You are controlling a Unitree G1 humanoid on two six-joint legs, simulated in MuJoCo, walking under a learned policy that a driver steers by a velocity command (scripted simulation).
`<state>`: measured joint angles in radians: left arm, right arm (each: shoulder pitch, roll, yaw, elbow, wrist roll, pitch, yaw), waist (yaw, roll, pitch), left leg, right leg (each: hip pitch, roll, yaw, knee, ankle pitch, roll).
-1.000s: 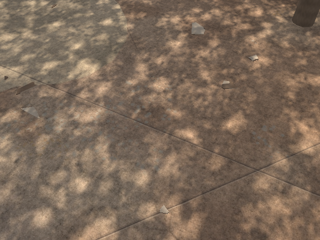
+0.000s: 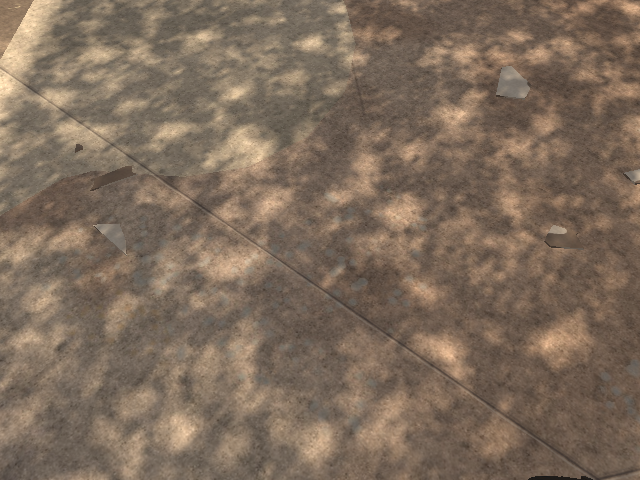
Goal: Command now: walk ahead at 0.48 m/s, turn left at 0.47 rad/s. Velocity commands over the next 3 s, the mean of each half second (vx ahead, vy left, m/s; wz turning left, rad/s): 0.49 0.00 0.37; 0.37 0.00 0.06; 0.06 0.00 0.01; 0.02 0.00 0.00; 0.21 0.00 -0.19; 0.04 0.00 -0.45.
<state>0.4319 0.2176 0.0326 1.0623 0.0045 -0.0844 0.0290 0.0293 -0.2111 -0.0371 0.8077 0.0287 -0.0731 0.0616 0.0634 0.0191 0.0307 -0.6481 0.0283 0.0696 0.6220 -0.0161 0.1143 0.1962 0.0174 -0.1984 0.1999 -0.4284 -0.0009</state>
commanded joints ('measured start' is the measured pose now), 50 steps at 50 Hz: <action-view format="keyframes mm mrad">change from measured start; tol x32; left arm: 1 -22 209 41 -67 5 19 17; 23 -489 139 25 -379 -12 -54 -45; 30 52 252 76 -255 -12 -45 -51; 50 -150 188 38 -206 -22 24 -18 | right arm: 1 121 -149 -57 -53 5 -11 15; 29 455 -79 -13 -17 -18 -12 -62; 50 130 -139 -38 -85 -45 -18 -49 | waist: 1 -157 -158 -74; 4 -138 231 -422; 14 -52 12 -23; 29 19 -253 -409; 50 -79 -90 -101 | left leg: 1 268 -102 73 10 -106 65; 4 1096 339 -936 -259 -249 388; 12 368 116 -333 -440 131 204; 27 653 123 -283 -99 408 49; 31 -147 -35 -231 713 -474 -55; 50 294 -17 -83 -207 105 -57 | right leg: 1 -68 -282 5 373 1347 -85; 2 -205 -244 -5 611 1239 -56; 4 -852 60 195 1289 -135 10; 18 -733 -99 206 429 580 37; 25 -778 -63 218 286 389 -45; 28 -220 -163 322 283 430 -166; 30 209 -426 955 113 95 -336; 40 -376 -197 271 17 961 -219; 50 -249 -186 276 232 790 -137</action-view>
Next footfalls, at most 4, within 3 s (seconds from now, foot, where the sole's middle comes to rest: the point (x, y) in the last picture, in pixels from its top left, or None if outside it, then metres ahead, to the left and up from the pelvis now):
0.04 left None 0.22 0.09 -0.76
0.56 right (391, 442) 0.53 -0.07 -0.76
1.02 left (277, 362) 0.70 0.18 -0.76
1.28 right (396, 380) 0.67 -0.08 -0.76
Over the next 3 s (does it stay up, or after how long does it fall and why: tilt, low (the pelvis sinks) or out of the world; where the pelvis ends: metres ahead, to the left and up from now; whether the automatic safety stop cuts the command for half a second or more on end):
stays up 0.83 0.08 0.02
